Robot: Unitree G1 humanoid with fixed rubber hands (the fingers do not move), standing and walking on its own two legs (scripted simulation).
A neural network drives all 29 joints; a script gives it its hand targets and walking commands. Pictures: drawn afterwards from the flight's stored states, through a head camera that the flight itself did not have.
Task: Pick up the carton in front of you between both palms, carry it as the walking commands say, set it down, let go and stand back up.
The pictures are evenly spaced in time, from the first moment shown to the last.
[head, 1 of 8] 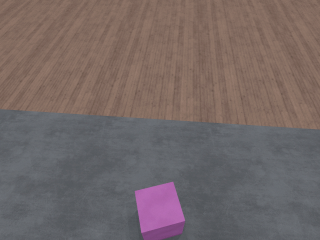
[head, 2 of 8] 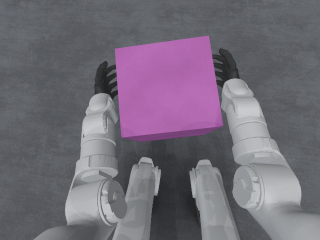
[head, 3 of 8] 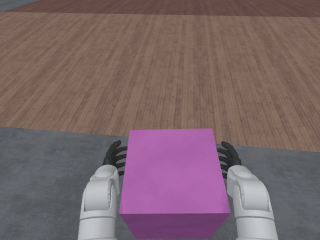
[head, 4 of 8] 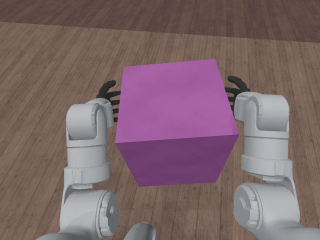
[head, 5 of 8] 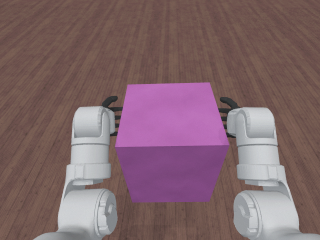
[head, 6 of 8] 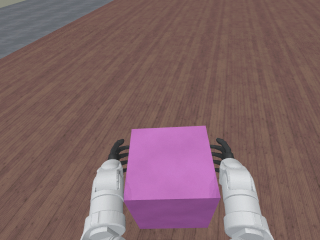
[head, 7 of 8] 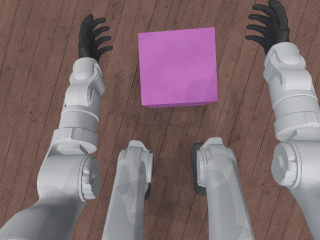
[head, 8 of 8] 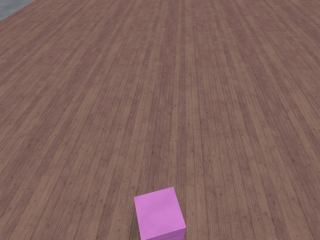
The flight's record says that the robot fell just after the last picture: no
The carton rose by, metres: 1.07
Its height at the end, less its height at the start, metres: +0.34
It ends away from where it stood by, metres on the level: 5.05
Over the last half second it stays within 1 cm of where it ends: yes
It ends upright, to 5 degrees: yes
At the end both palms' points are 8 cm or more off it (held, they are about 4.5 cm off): yes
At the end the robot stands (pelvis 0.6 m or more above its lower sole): yes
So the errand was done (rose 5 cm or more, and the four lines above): yes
